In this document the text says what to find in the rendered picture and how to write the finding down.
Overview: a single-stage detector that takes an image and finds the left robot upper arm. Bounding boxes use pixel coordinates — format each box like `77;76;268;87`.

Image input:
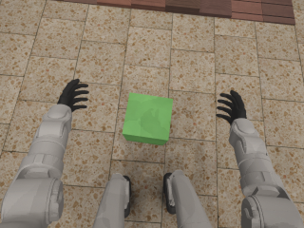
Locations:
0;178;65;228

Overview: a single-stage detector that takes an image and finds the robot left thigh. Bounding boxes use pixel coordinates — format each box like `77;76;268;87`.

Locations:
92;178;129;228

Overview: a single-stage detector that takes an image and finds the right robot forearm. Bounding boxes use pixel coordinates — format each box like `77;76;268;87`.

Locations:
228;118;304;228

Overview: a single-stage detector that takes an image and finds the right robot upper arm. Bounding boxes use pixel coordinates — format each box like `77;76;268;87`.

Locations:
240;195;303;228

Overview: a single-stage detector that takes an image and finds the carton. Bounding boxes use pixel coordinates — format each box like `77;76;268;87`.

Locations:
122;92;173;145

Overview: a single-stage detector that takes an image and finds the robot right foot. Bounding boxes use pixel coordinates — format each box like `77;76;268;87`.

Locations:
163;172;176;215

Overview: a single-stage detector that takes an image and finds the left robot forearm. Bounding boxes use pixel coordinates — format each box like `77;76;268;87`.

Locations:
0;104;72;221

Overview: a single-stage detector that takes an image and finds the left robot hand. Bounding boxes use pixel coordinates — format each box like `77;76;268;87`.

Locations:
57;79;89;112

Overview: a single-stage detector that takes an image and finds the right robot hand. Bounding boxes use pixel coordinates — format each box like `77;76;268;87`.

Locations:
216;90;247;126

